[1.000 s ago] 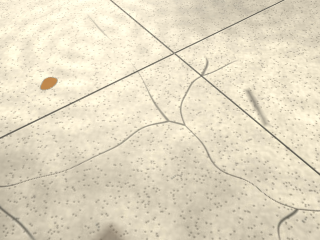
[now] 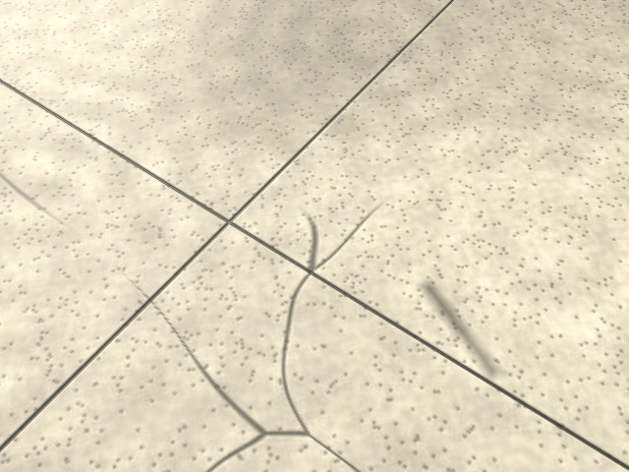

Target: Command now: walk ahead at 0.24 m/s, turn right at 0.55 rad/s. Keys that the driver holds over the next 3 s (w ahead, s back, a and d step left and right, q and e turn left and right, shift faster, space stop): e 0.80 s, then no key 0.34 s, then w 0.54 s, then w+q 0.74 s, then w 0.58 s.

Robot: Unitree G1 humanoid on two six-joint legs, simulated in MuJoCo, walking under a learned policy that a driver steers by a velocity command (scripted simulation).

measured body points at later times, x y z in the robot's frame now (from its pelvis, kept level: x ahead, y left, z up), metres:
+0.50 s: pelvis +0.15 +0.04 +0.01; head +0.18 +0.04 +0.46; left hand +0.38 +0.27 -0.09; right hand +0.23 -0.28 -0.07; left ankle +0.23 +0.14 -0.72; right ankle +0.08 -0.06 -0.68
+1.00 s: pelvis +0.13 -0.01 +0.02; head +0.15 -0.06 +0.47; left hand +0.41 +0.15 -0.06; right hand +0.10 -0.33 -0.10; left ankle +0.20 +0.13 -0.64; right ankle +0.09 -0.09 -0.72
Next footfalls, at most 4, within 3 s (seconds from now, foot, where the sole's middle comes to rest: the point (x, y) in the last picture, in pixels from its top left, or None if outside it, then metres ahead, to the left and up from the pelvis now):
0.42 left None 0.26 0.13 -0.76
0.84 right None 0.12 -0.11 -0.76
1.26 left None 0.23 0.09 -0.76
1.60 right None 0.25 -0.26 -0.76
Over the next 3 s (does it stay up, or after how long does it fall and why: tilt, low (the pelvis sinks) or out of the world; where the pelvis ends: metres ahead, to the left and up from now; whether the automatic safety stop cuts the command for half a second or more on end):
stays up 0.89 -0.43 0.03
